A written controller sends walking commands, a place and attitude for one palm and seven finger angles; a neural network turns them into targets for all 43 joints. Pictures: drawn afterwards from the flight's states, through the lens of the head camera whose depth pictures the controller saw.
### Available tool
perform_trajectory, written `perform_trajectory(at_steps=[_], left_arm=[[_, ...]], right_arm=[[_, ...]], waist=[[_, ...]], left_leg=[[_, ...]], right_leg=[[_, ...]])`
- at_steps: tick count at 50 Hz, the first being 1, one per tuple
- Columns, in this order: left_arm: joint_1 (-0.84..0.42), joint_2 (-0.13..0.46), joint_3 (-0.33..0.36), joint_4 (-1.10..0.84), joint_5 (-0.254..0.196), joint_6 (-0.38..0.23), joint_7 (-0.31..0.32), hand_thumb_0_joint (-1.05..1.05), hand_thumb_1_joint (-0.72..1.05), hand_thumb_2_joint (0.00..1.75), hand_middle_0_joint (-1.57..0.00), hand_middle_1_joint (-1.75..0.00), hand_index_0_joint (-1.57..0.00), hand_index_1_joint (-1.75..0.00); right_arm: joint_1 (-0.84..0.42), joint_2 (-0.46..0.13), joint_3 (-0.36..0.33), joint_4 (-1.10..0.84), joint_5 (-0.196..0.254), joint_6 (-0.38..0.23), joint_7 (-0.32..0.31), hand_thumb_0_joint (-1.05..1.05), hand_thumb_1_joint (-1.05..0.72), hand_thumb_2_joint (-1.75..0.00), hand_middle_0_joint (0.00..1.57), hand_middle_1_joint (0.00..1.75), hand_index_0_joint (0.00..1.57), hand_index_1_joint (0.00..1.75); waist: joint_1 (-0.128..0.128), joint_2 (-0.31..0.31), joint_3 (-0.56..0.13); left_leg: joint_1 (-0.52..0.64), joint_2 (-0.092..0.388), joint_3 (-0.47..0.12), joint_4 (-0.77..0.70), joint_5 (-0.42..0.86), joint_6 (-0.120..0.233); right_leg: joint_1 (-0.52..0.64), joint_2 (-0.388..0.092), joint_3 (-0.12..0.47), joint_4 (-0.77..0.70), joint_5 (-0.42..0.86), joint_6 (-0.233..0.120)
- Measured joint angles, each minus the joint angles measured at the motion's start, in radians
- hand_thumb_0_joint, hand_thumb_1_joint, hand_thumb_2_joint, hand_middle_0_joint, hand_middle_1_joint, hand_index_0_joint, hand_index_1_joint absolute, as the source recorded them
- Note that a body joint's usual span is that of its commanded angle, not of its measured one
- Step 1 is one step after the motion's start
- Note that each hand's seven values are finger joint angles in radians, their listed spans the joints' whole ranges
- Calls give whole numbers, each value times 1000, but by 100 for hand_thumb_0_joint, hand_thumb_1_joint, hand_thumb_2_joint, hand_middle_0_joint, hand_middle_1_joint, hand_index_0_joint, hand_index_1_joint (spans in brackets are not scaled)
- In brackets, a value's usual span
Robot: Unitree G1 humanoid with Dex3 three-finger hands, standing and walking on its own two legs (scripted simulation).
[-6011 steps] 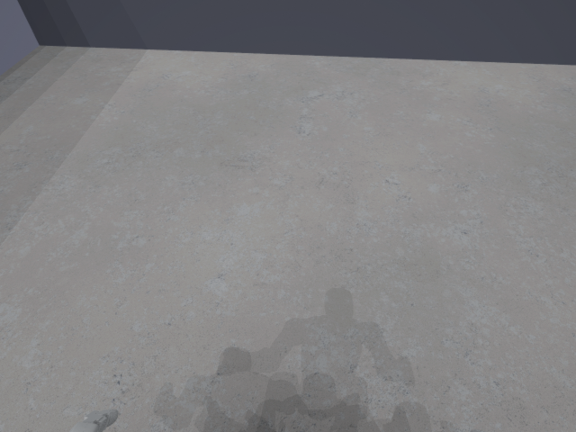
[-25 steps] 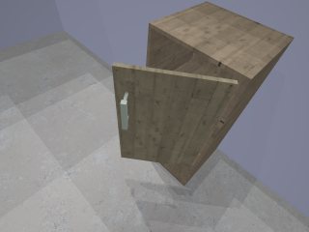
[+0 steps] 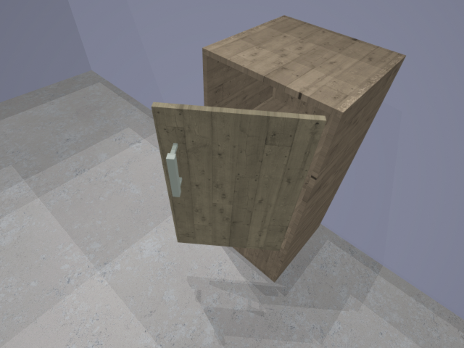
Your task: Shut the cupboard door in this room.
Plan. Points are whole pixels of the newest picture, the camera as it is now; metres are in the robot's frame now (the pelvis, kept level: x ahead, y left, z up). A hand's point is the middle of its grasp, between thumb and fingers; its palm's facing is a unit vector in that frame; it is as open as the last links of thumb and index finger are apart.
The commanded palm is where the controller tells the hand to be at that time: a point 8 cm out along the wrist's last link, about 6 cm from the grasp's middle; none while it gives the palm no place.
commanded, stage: come to a stop and stand still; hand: left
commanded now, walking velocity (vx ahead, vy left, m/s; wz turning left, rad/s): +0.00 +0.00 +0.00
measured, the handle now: (175, 170) +0.53 +0.17 -0.05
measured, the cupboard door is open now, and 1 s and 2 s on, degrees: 38 38 38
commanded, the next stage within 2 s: look again from close up in 0.18 s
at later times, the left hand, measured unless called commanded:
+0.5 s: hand out of the picture +0.00 +0.17 -0.19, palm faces +0.06 -0.98 -0.19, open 7.4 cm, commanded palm none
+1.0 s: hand out of the picture -0.04 +0.21 -0.19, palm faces +0.04 -0.98 -0.17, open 7.4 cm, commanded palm none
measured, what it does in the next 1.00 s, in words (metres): stands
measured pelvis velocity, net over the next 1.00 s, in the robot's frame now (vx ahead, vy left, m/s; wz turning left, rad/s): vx -0.03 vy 0.04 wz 0.01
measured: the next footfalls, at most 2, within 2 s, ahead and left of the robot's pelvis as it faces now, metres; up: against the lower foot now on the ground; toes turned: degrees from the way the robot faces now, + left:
right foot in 1.82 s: +0.14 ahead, -0.16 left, +0.00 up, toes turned -10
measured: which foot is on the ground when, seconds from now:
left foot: down 0.00-1.00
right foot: down 0.00-1.00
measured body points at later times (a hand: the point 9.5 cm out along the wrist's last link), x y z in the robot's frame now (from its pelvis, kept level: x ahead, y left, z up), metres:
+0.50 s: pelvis +0.00 +0.00 -0.01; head +0.00 +0.01 +0.44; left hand +0.00 +0.23 -0.17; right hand +0.02 -0.22 -0.17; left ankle +0.02 +0.11 -0.74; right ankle -0.04 -0.10 -0.74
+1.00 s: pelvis -0.03 +0.04 -0.01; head -0.04 +0.06 +0.44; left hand -0.04 +0.26 -0.17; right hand +0.02 -0.19 -0.15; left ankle +0.02 +0.11 -0.74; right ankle -0.04 -0.10 -0.74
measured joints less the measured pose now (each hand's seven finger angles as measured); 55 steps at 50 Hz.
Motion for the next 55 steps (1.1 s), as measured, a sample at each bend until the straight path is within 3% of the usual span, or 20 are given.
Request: perform_trajectory(at_steps=[14,17,27,37,49,55], left_arm=[[24,-30,1,20,-6,-6,-2,0,91,90,-19,-30,-20,-30],[30,-19,-14,-19,2,-23,-2,0,91,90,-20,-30,-20,-30],[40,7,-2,-88,5,-28,18,0,91,90,-19,-30,-20,-30],[26,27,-6,-122,8,-22,12,0,91,90,-19,-30,-20,-30],[66,27,-6,-93,12,-9,4,0,91,90,-19,-30,-20,-30],[112,19,8,-73,26,10,-11,0,91,90,-19,-30,-20,-30]], right_arm=[[61,35,6,23,-1,-7,-9,1,-91,-90,20,30,20,30],[60,34,5,-19,-5,-20,3,1,-91,-90,20,30,20,30],[-6,-5,-20,-86,-8,-20,-5,2,-93,-90,20,30,20,30],[-77,-10,-9,-127,-6,-27,7,1,-92,-90,20,30,20,30],[-43,-9,-8,-94,-5,-19,13,1,-92,-90,20,30,20,30],[3,-12,-23,-70,-11,2,13,1,-92,-90,20,30,20,30]], waist=[[-5,10,25],[-13,20,35],[3,33,-33],[17,13,-30],[16,10,-11],[17,14,-22]], left_leg=[[-19,5,-9,-5,10,-6],[-61,8,-24,52,-10,-4],[-100,8,-29,191,-96,8],[-91,-2,-11,168,-71,29],[-92,-27,4,104,-14,58],[-98,-32,20,96,-16,70]], right_leg=[[-15,7,-8,-8,9,-7],[-42,8,-25,29,-8,-9],[-62,4,-29,134,-76,3],[-62,-8,-12,120,-49,23],[-73,-32,-1,74,4,51],[-109,-45,-12,134,-88,13]])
